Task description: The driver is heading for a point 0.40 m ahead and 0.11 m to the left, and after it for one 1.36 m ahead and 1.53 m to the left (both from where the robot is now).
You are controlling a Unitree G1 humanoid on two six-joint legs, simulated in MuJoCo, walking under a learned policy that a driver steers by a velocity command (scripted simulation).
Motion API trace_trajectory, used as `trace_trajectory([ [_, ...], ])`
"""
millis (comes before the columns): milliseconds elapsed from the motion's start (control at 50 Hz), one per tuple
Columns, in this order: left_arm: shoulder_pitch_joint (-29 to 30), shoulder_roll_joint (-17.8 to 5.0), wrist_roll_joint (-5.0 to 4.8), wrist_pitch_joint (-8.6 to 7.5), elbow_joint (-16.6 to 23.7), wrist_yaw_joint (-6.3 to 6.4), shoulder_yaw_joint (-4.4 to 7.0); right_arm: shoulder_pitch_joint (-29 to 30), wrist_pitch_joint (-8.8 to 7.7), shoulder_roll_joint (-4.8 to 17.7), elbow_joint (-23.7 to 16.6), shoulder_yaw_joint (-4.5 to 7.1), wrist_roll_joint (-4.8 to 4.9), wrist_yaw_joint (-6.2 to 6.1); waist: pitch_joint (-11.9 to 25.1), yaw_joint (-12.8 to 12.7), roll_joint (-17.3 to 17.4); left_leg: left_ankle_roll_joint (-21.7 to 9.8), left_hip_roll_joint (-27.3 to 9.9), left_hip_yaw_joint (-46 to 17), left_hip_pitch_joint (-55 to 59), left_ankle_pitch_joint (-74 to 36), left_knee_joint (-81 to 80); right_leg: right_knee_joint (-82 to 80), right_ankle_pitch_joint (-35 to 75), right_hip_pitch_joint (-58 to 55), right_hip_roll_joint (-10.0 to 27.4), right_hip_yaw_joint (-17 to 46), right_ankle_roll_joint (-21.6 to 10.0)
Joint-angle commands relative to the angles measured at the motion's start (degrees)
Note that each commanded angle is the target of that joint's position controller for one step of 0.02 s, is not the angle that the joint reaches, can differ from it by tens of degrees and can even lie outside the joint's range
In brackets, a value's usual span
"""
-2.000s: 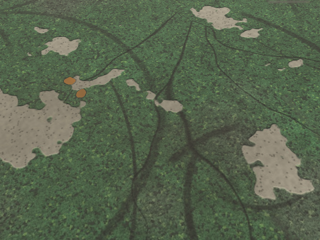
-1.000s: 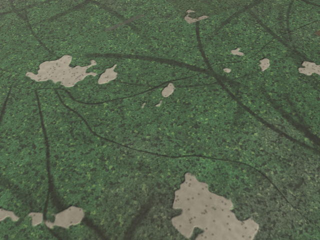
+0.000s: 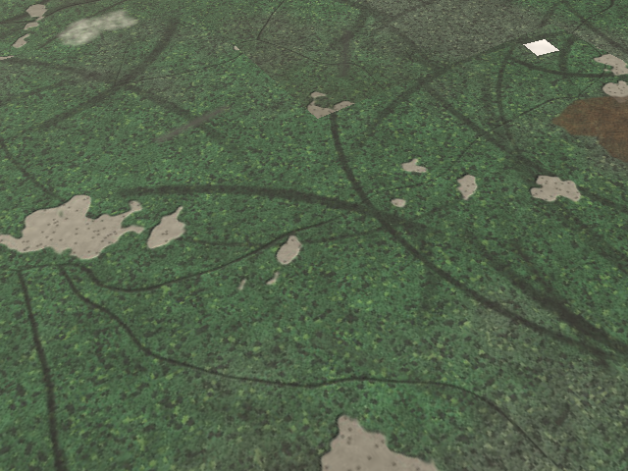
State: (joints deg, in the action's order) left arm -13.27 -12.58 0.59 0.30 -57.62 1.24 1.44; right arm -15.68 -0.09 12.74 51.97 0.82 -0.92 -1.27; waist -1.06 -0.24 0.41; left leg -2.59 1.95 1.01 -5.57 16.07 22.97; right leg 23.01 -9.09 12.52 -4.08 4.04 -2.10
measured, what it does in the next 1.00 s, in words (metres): walks ahead, turning left: right foot, then left foot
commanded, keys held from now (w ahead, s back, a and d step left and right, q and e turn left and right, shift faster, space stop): w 0.30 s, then w+q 0.70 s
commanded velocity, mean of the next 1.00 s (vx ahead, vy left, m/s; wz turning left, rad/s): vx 0.41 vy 0.00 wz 0.28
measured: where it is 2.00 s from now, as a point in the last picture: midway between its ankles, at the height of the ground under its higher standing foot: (245, 321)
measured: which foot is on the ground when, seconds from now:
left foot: down 0.00-0.26, up 0.28-0.72, down 0.74-1.00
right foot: down 0.00-0.04, up 0.06-0.22, down 0.24-0.74, up 0.76-1.00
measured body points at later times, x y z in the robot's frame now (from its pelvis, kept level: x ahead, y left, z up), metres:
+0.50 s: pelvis +0.17 -0.05 +0.00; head +0.19 -0.06 +0.45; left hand +0.13 +0.19 -0.14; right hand +0.27 -0.30 -0.14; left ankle +0.22 +0.09 -0.67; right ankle +0.10 -0.12 -0.74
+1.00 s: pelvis +0.44 +0.02 +0.00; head +0.46 +0.03 +0.45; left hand +0.51 +0.30 -0.12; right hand +0.54 -0.24 -0.13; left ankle +0.42 +0.04 -0.74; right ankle +0.58 -0.13 -0.67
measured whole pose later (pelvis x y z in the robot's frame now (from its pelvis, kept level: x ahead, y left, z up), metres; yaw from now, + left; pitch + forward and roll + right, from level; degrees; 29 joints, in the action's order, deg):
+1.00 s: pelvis +0.44 +0.02 +0.00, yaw +20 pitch +0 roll +0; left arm -5.9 -13.7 2.9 -2.7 -47.1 -0.5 1.8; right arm -19.5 -2.8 14.8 54.1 4.3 -0.1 0.4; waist -2.8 2.0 -1.2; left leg -8.9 9.5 -1.4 -8.9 10.1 19.1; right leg 57.5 -12.2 36.4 7.4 3.0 2.0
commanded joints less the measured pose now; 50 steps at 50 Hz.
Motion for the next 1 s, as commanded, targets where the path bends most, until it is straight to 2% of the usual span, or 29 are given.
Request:
trace_trajectory([
  [20, 0.6, -6.4, 0.52, -0.13, 1.4, -0.16, 1.49, -3.8, 0.00, 8.3, -0.5, 2.22, -0.18, 0.04, -4.0, 1.6, 4.2, -5.3, -9.2, -13.0, -4.4, 23.3, -9.7, 3.2, -18.1, 6.4, 1.9, 2.8, -3.1],
  [60, 4.4, -4.5, 1.08, -0.87, 3.3, -1.08, 1.04, -6.5, -0.19, 9.9, 1.1, 2.96, 0.11, -0.17, -9.3, 2.6, 7.8, -9.8, -17.0, -21.9, -2.9, 29.8, -16.3, 11.4, -13.7, 14.4, 1.2, -3.7, -2.5],
  [100, 6.5, -4.8, 1.37, -2.10, 4.7, -1.67, 1.13, -7.2, -1.18, 9.1, 2.0, 3.10, -0.39, 0.00, -10.7, 2.6, 6.0, -11.9, -20.4, -24.4, -1.3, 23.4, -17.9, 16.5, -12.2, 18.2, 4.5, -4.0, -2.3],
  [120, 6.6, -5.2, 1.24, -2.67, 4.9, -1.97, 1.27, -7.1, -1.78, 9.2, 2.2, 3.26, -0.68, 0.22, -10.2, 2.4, 5.3, -11.9, -20.0, -23.0, 1.4, 18.7, -17.4, 16.9, -13.1, 19.7, 5.2, -4.1, -2.2],
  [180, 6.8, -4.7, 0.52, -3.94, 5.5, -2.63, 1.45, -7.9, -2.99, 9.3, 3.7, 3.67, -0.42, 0.78, -8.1, 2.1, 5.6, -10.1, -16.5, -15.7, 2.8, 6.5, -14.3, 11.5, -10.5, 14.3, 4.5, -7.0, -2.2],
  [220, 0.6, -3.5, 0.33, -4.33, 3.7, -2.69, 1.58, -5.7, -3.13, 9.2, 3.9, 3.74, 0.13, 1.02, -6.4, -1.7, 5.3, -8.0, -13.5, -10.0, -5.1, -0.7, -8.8, 3.8, -5.2, -0.4, 1.8, -9.8, -2.6],
  [240, -6.1, -5.0, 0.50, -4.60, 1.4, -2.27, 2.38, -5.0, -3.40, 8.4, 3.6, 3.47, 0.13, 1.09, -3.9, -4.4, 3.0, -6.4, -11.0, -7.0, -11.5, -5.7, -2.3, 1.6, -5.0, -11.9, 1.1, -8.0, -3.1],
  [260, -15.0, -9.7, 1.34, -5.02, -0.7, -1.41, 3.88, -2.8, -3.79, 6.3, 2.1, 2.65, 0.17, 1.31, 0.5, -8.5, -5.6, -3.9, -6.3, -1.0, -19.1, -6.4, 13.2, -4.7, -13.7, -22.3, 10.4, 4.9, -5.5],
  [280, -22.7, -16.6, 1.26, -4.68, -2.5, -1.07, 5.55, -3.6, -4.00, 2.9, -0.3, 1.85, 0.40, 1.67, 4.0, -9.3, -19.7, -1.4, 1.8, 4.6, -31.6, 12.4, 31.6, -13.9, -25.6, -28.2, 24.8, 31.1, -12.5],
  [300, -18.1, -11.7, 1.09, -4.12, -2.2, -1.08, 4.17, 0.2, -3.49, 7.6, -0.5, 3.06, -0.94, 1.43, -0.8, -6.8, -8.7, -2.8, -1.2, -2.0, -35.6, 14.4, 40.5, -13.9, -25.2, -22.5, 25.4, 31.8, -13.1],
  [320, -12.1, -9.9, 1.14, -4.24, 0.1, -1.21, 3.54, 0.5, -3.61, 6.3, -0.3, 2.89, -0.44, 1.96, -3.7, -4.1, -4.0, -3.8, -3.7, -4.5, -36.0, 8.9, 42.4, -13.3, -21.9, -18.2, 23.6, 24.7, -11.9],
  [340, -8.4, -7.8, 1.12, -4.64, 1.2, -1.26, 2.95, -0.3, -3.82, 5.0, 0.5, 2.57, 0.07, 2.47, -4.3, -2.2, -2.2, -3.8, -5.2, -5.2, -34.0, 4.2, 41.2, -14.4, -15.9, -14.8, 21.2, 18.6, -10.0],
  [380, -6.8, -5.4, 0.82, -5.58, 1.1, -0.79, 1.83, -1.6, -3.11, 4.3, 1.5, 2.60, -0.73, 3.10, -4.1, -0.2, -3.2, -2.7, -6.3, -4.6, -31.0, -0.2, 39.0, -16.0, -6.0, -12.3, 17.8, 9.5, -7.1],
  [420, -9.5, -5.4, 0.68, -6.35, -0.1, -0.46, 1.52, -1.1, -2.26, 4.0, 1.4, 2.69, -0.87, 3.51, -3.6, 0.2, -3.7, -1.7, -5.7, -3.6, -32.1, -2.8, 39.6, -15.8, 4.9, -13.3, 17.1, 4.0, -6.6],
  [520, -11.4, -4.4, 0.64, -6.87, -1.1, -0.28, 0.69, 9.5, -1.77, 2.3, -2.8, 1.98, -0.63, 3.98, -6.5, -0.6, -3.9, -0.2, -5.1, 0.2, -36.0, -10.4, 30.8, -16.4, 19.5, -11.5, 15.0, -6.4, -5.8],
  [600, -12.7, -5.1, 0.41, -7.00, -1.9, 0.26, 0.49, 16.8, -1.87, 1.2, -6.2, 0.95, -0.60, 4.44, -7.6, -1.5, -4.2, -1.7, -3.9, 5.8, -29.8, -14.8, 16.6, -15.9, 27.5, -11.6, 15.3, -11.3, -4.9],
  [660, -12.3, -7.1, 0.37, -6.86, -2.1, 0.93, 0.88, 13.6, -1.93, 3.0, -5.9, 1.63, -0.75, 4.00, -4.2, 0.8, -5.1, -5.2, 0.0, 8.7, -23.1, -11.5, 13.1, -7.3, 49.8, -17.0, 16.7, -14.2, -3.8],
  [700, -10.7, -8.8, 0.83, -5.94, -1.3, 1.35, 1.52, 3.9, -2.05, 5.1, -3.2, 2.79, -0.96, 3.63, 1.7, 5.2, -6.7, -8.0, 3.1, 9.1, -14.0, -6.4, 12.9, 7.9, 59.8, -18.3, 17.7, -15.5, -3.7],
  [720, -9.8, -9.4, 0.83, -5.46, -0.5, 1.15, 1.79, -3.4, -2.29, 6.7, -0.9, 3.76, -1.27, 3.44, 5.7, 8.3, -6.2, -9.8, 4.0, 7.7, -4.9, -6.1, 9.6, 19.4, 54.1, -14.9, 17.4, -15.6, -3.6],
  [740, -9.0, -9.2, 0.75, -5.41, 0.8, 0.60, 1.82, -10.2, -2.28, 10.4, 0.6, 5.36, -1.89, 2.75, 9.4, 11.6, -2.0, -12.7, -1.8, -1.6, 6.1, 0.0, 5.4, 36.2, 37.7, -5.0, 15.0, -16.4, -2.7],
  [760, -11.5, -2.8, 0.01, -5.86, 4.2, -0.65, 1.08, -7.5, -1.49, 16.0, -1.2, 6.98, -1.40, 2.19, 14.5, 6.1, 14.4, -21.7, -19.2, -34.5, 22.3, -0.2, 0.2, 61.0, -17.0, 19.2, 1.7, -14.4, 0.8],
  [780, -7.0, -7.5, 0.15, -6.63, 6.4, -1.19, 1.76, -7.1, -0.85, 16.2, -1.4, 7.05, 0.18, 2.34, 17.1, 7.4, 6.3, -25.1, -21.2, -45.0, 23.6, 3.6, -7.2, 66.7, -17.4, 28.2, 1.1, -1.7, 0.0],
  [800, -2.3, -7.5, 0.06, -7.37, 8.0, -1.41, 1.62, -3.4, -0.88, 13.4, -1.5, 6.38, 0.38, 1.75, 8.6, 6.0, 2.0, -22.7, -20.6, -37.1, 16.8, 3.7, -8.8, 63.3, -11.9, 31.7, 5.4, -0.3, -0.5],
  [820, -2.0, -7.3, 0.02, -7.82, 8.1, -1.36, 1.56, -1.4, -1.18, 10.0, -1.3, 5.61, 0.42, 1.63, 2.6, 3.4, -3.0, -19.8, -18.7, -31.3, 7.3, -1.9, -10.4, 56.5, -8.6, 28.9, 7.9, -0.9, -0.5],
  [840, -1.3, -6.7, 0.68, -7.24, 8.4, -1.14, 1.61, 0.3, -1.79, 8.4, -1.3, 5.08, 0.24, 1.45, 0.2, 1.2, -4.7, -17.4, -15.5, -26.8, 1.1, -8.4, -10.7, 51.5, -8.1, 25.0, 9.6, -0.5, 0.1],
  [860, -2.7, -5.9, 1.72, -5.98, 8.2, -1.12, 1.38, 1.4, -2.32, 7.6, -1.5, 4.71, 0.34, 1.22, -0.1, -0.6, -4.6, -16.3, -12.9, -22.7, -3.2, -13.8, -10.9, 48.9, -8.3, 21.0, 10.0, -0.6, 1.1],
  [900, -3.6, -4.8, 2.49, -3.88, 8.7, -1.44, 1.18, 0.2, -3.51, 8.2, -1.3, 4.62, 0.72, 1.33, 0.6, -1.7, -2.8, -15.8, -10.5, -18.6, -6.3, -19.8, -11.0, 44.1, -8.8, 18.5, 10.3, -1.5, 2.6],
  [940, -0.5, -4.6, 2.52, -2.92, 10.4, -1.67, 1.09, -1.6, -3.91, 9.9, -1.1, 5.00, 0.89, 1.42, -0.2, -1.3, -1.2, -15.0, -8.7, -16.8, -7.7, -19.9, -11.8, 38.8, -5.6, 20.0, 10.6, -2.8, 4.0],
  [1000, 7.8, -5.4, 2.24, -2.48, 13.8, -1.87, 1.16, -5.5, -3.59, 10.2, -1.1, 5.14, 0.93, 1.52, -2.0, 1.7, 0.8, -12.7, -7.6, -17.6, -5.3, -18.1, -12.6, 30.0, 2.1, 25.1, 10.6, -3.5, 5.5],
])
